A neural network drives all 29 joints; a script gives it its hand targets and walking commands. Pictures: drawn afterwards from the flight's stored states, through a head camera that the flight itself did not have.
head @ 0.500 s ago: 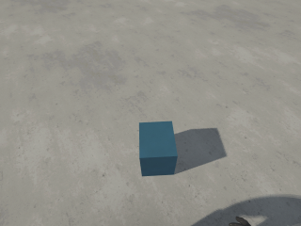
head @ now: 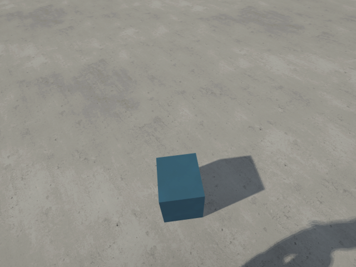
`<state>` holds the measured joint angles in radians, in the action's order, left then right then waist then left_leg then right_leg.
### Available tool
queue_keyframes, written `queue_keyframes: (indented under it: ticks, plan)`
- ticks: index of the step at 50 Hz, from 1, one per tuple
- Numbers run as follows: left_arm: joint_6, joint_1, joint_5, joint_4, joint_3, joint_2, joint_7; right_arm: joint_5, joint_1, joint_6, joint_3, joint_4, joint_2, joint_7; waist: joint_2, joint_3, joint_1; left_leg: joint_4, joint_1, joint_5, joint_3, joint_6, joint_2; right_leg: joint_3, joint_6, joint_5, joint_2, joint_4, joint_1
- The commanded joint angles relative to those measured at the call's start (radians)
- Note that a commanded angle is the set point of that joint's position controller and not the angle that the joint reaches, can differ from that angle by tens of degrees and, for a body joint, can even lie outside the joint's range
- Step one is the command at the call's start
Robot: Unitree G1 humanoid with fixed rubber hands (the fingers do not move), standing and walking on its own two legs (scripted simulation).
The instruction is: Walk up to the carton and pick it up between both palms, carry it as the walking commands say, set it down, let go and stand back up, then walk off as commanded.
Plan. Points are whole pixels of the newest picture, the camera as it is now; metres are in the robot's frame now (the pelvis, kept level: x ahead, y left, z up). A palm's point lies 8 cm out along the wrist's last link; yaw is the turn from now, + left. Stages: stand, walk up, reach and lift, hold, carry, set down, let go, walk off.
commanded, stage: walk up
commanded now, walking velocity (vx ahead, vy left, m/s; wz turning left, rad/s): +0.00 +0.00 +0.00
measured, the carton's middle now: (179, 188) +0.63 +0.02 -0.64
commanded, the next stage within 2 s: stand in 1.48 s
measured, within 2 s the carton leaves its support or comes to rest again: neither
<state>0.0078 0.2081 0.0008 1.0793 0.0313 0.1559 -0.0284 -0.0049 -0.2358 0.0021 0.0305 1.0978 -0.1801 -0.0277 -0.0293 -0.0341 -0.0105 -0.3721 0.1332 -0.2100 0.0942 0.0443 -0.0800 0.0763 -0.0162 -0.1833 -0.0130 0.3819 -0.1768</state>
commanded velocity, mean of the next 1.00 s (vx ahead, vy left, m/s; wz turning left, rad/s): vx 0.15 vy -0.05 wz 0.00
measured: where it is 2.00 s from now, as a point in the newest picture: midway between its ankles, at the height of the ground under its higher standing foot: outside the picture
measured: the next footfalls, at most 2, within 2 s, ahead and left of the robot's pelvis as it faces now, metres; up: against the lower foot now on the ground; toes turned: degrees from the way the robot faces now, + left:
right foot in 0.92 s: +0.30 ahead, -0.12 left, +0.00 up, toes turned -10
left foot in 1.34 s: +0.22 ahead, +0.17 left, +0.00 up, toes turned -9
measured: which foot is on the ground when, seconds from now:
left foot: down 0.00-0.94, up 0.96-1.00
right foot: down 0.00-0.50, up 0.52-0.90, down 0.92-1.00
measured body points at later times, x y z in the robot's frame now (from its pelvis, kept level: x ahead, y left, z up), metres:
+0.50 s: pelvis +0.04 +0.03 +0.00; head +0.05 +0.04 +0.45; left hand -0.03 +0.26 -0.16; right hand +0.11 -0.22 -0.14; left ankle +0.05 +0.14 -0.74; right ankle +0.02 -0.11 -0.74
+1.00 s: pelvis +0.19 -0.01 -0.02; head +0.24 -0.01 +0.43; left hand +0.30 +0.21 -0.17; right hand +0.08 -0.21 -0.16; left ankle +0.07 +0.13 -0.73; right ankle +0.26 -0.12 -0.75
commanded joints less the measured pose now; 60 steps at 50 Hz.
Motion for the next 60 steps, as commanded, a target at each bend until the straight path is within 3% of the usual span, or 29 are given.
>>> queue_keyframes:
  ticks: [1, 11, 12, 13, 14, 16, 18, 20, 22, 24, 25, 26, 27, 28, 30, 32, 41, 43, 45, 46, 47, 48, 49, 51, 55, 56, 58, 59, 60]
  plan:
    - [0.013, 0.052, 0.0, -0.006, 0.015, 0.099, -0.004, 0.001, -0.063, 0.006, 0.012, 0.009, -0.072, -0.004, 0.07, 0.01, 0.006, 0.057, -0.009, 0.095, -0.05, -0.023, -0.056, -0.112, -0.018, 0.178, -0.117, -0.103, 0.019]
    - [0.014, 0.077, 0.005, 0.025, 0.011, 0.089, -0.004, -0.003, -0.077, 0.004, 0.004, 0.045, -0.058, -0.009, 0.037, -0.018, 0.01, 0.073, -0.013, 0.073, -0.037, -0.017, -0.06, -0.112, -0.017, 0.098, -0.102, -0.123, -0.001]
    - [0.016, 0.12, 0.003, 0.022, 0.033, 0.103, 0.0, -0.01, -0.085, 0.008, 0.012, 0.024, -0.087, -0.006, 0.057, 0.015, 0.032, 0.042, -0.012, -0.008, -0.02, -0.032, -0.06, -0.119, -0.029, -0.004, -0.113, -0.109, 0.034]
    - [0.006, 0.181, 0.006, 0.026, 0.057, 0.154, 0.011, -0.007, -0.082, 0.006, 0.029, 0.003, -0.108, 0.006, 0.099, 0.085, 0.047, -0.087, 0.077, -0.461, 0.018, -0.037, -0.016, -0.191, -0.06, -0.608, -0.139, -0.138, 0.065]
    - [-0.008, 0.202, 0.016, 0.018, 0.071, 0.18, 0.012, -0.019, 0.016, -0.005, 0.029, -0.034, -0.081, 0.01, 0.158, -0.066, 0.097, -0.224, 0.27, -0.465, 0.043, -0.026, 0.021, -0.305, -0.094, -0.749, -0.219, -0.214, 0.045]
    - [-0.012, 0.27, 0.021, 0.04, 0.066, 0.163, -0.002, -0.041, 0.104, -0.002, 0.029, -0.088, -0.044, 0.027, 0.172, -0.159, 0.12, -0.481, 0.436, -0.287, -0.03, -0.031, -0.014, -0.476, -0.166, -0.622, -0.372, -0.351, 0.059]
    - [0.0, 0.192, 0.026, 0.014, 0.06, 0.145, -0.005, -0.035, 0.043, 0.017, 0.026, -0.088, -0.039, 0.042, 0.134, -0.106, 0.052, -0.462, 0.383, -0.235, -0.049, -0.033, -0.037, -0.367, -0.138, -0.454, -0.334, -0.345, 0.007]
    - [0.015, 0.142, 0.022, 0.002, 0.058, 0.136, -0.002, -0.021, 0.003, 0.03, 0.026, -0.09, -0.034, 0.047, 0.171, -0.059, 0.033, -0.348, 0.251, -0.203, -0.002, -0.027, -0.001, -0.221, -0.103, -0.316, -0.247, -0.3, -0.036]
    - [0.017, 0.141, 0.018, 0.017, 0.059, 0.142, 0.003, -0.014, -0.043, 0.032, 0.027, -0.092, -0.029, 0.04, 0.186, -0.046, 0.019, -0.221, 0.109, -0.158, 0.044, -0.025, 0.043, -0.167, -0.104, -0.315, -0.215, -0.243, -0.111]
    - [0.008, 0.143, 0.007, 0.036, 0.061, 0.131, 0.006, -0.015, -0.151, 0.035, 0.034, -0.071, -0.032, 0.027, 0.141, -0.025, -0.037, -0.09, -0.123, -0.065, 0.093, -0.023, 0.082, -0.101, -0.086, -0.421, -0.149, -0.102, -0.256]
    - [0.007, 0.135, 0.007, 0.032, 0.06, 0.104, 0.008, -0.023, -0.218, 0.041, 0.043, -0.067, -0.067, 0.019, 0.07, -0.016, -0.078, -0.017, -0.231, -0.131, 0.01, -0.027, 0.003, -0.029, -0.062, -0.44, -0.08, 0.05, -0.36]
    - [0.01, 0.108, 0.029, -0.01, 0.052, 0.044, 0.014, -0.039, -0.355, 0.049, 0.07, -0.052, -0.178, 0.006, -0.171, 0.023, -0.131, 0.179, -0.29, -0.377, -0.392, -0.061, -0.335, 0.052, -0.019, -0.444, -0.009, 0.411, -0.483]
    - [0.0, 0.079, 0.059, -0.035, 0.049, 0.043, 0.022, -0.022, -0.382, 0.039, 0.084, -0.038, -0.273, -0.012, -0.212, -0.055, -0.116, 0.311, -0.116, -0.495, -0.675, -0.117, -0.518, -0.054, 0.01, -0.384, -0.037, 0.613, -0.579]
    - [-0.006, 0.084, 0.057, -0.042, 0.051, 0.069, 0.034, -0.011, -0.296, 0.031, 0.068, -0.045, -0.23, -0.016, -0.115, -0.126, -0.048, 0.326, 0.0, -0.499, -0.634, -0.125, -0.486, -0.122, 0.02, -0.261, -0.086, 0.683, -0.558]
    - [-0.004, 0.151, 0.034, -0.014, 0.047, 0.063, 0.054, -0.011, -0.145, 0.042, 0.043, -0.088, -0.133, 0.001, -0.115, -0.121, 0.027, 0.275, 0.049, -0.254, -0.339, -0.08, -0.309, -0.096, 0.03, -0.096, -0.112, 0.669, -0.462]
    - [-0.01, 0.16, 0.042, -0.009, 0.054, 0.068, 0.064, -0.013, -0.176, 0.065, 0.034, -0.078, -0.094, 0.007, -0.116, -0.095, 0.022, 0.243, 0.025, -0.013, -0.174, -0.067, -0.229, -0.041, 0.042, -0.012, -0.101, 0.668, -0.413]
    - [-0.013, -0.096, 0.03, -0.079, 0.032, 0.027, 0.056, -0.032, -0.332, 0.085, 0.023, -0.046, -0.056, -0.002, -0.169, -0.102, -0.023, 0.093, -0.074, 0.671, 0.015, -0.113, -0.188, 0.07, 0.061, 0.032, -0.045, 0.336, -0.357]
    - [0.002, -0.052, 0.003, -0.074, 0.018, -0.001, 0.04, -0.019, -0.305, 0.07, 0.025, -0.044, -0.073, -0.004, -0.262, -0.064, 0.002, 0.014, -0.086, 0.866, 0.034, -0.124, -0.139, 0.085, 0.037, 0.023, 0.016, 0.217, -0.217]
    - [0.021, 0.054, 0.013, -0.04, 0.026, 0.041, 0.027, 0.007, -0.303, 0.052, 0.023, -0.027, -0.08, -0.006, -0.173, 0.011, 0.036, -0.092, -0.058, 0.688, 0.031, -0.083, -0.118, 0.086, 0.018, 0.259, 0.016, 0.001, 0.004]
    - [0.034, 0.102, 0.026, -0.022, 0.039, 0.107, 0.02, 0.02, -0.309, 0.052, 0.017, -0.028, -0.069, -0.006, -0.097, 0.054, 0.045, -0.133, 0.015, 0.533, 0.017, -0.049, -0.098, 0.045, 0.012, 0.481, -0.06, -0.018, 0.148]
    - [0.045, 0.159, 0.029, -0.018, 0.051, 0.184, 0.015, 0.025, -0.328, 0.052, 0.006, -0.054, -0.032, -0.009, 0.043, 0.172, 0.057, -0.239, 0.128, 0.168, 0.018, -0.018, -0.071, -0.086, -0.023, 0.945, -0.25, 0.109, 0.325]
    - [0.042, 0.201, 0.0, -0.004, 0.044, 0.193, 0.018, 0.052, -0.414, 0.037, -0.006, -0.045, 0.036, -0.014, 0.23, 0.334, 0.065, -0.373, 0.167, -0.352, -0.026, -0.003, -0.009, -0.216, -0.163, 1.228, -0.392, 0.14, 0.425]
    - [0.03, 0.18, -0.012, -0.009, 0.039, 0.159, 0.013, 0.041, -0.386, 0.011, 0.007, -0.023, 0.002, -0.023, 0.208, 0.337, 0.069, -0.451, 0.15, -0.507, -0.065, -0.009, 0.004, -0.245, -0.207, 1.064, -0.413, 0.094, 0.346]
    - [0.008, 0.024, 0.002, -0.045, 0.024, 0.119, -0.007, -0.003, -0.312, -0.01, 0.014, -0.029, 0.009, -0.021, 0.182, 0.173, 0.029, -0.456, 0.178, -0.451, -0.08, -0.02, 0.012, -0.209, -0.185, 0.603, -0.348, -0.006, 0.145]
    - [-0.008, -0.069, 0.02, -0.06, 0.02, 0.118, -0.013, -0.025, -0.311, -0.03, 0.023, -0.028, 0.009, -0.015, 0.203, 0.074, -0.026, -0.379, 0.108, -0.264, -0.049, -0.028, 0.02, -0.138, -0.14, 0.26, -0.275, -0.102, -0.088]
    - [-0.008, -0.068, 0.03, -0.065, 0.029, 0.138, -0.014, -0.03, -0.297, -0.032, 0.036, -0.039, -0.015, -0.018, 0.196, 0.071, -0.02, -0.393, 0.131, -0.25, -0.034, -0.023, 0.018, -0.154, -0.139, 0.252, -0.304, -0.1, -0.085]
    - [-0.009, 0.021, 0.029, -0.071, 0.062, 0.217, -0.034, -0.03, -0.201, -0.057, 0.073, -0.085, -0.072, -0.019, 0.142, 0.062, 0.034, -0.609, 0.283, -0.354, -0.071, 0.001, 0.003, -0.258, -0.21, 0.671, -0.483, -0.049, -0.005]
    - [-0.01, 0.05, 0.022, -0.069, 0.075, 0.233, -0.043, -0.021, -0.157, -0.067, 0.078, -0.108, -0.065, -0.012, 0.117, 0.095, 0.048, -0.699, 0.289, -0.375, -0.114, 0.003, -0.006, -0.24, -0.243, 0.792, -0.508, -0.018, -0.018]
    - [-0.012, 0.014, 0.026, -0.085, 0.072, 0.23, -0.043, -0.012, -0.138, -0.068, 0.076, -0.121, -0.048, -0.007, 0.136, 0.12, 0.04, -0.723, 0.251, -0.348, -0.138, 0.002, -0.015, -0.189, -0.232, 0.665, -0.472, -0.026, -0.083]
